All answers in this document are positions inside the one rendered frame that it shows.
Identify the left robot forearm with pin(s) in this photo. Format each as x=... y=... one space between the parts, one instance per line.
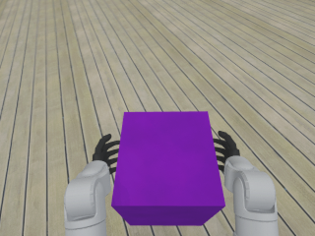
x=84 y=201

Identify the carton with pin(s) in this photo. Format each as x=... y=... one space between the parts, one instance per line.
x=167 y=171

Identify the left robot hand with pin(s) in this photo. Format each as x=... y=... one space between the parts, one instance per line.
x=101 y=153

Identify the right robot hand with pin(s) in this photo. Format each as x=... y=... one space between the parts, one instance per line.
x=230 y=148

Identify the right robot forearm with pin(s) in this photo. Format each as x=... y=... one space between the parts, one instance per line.
x=254 y=198

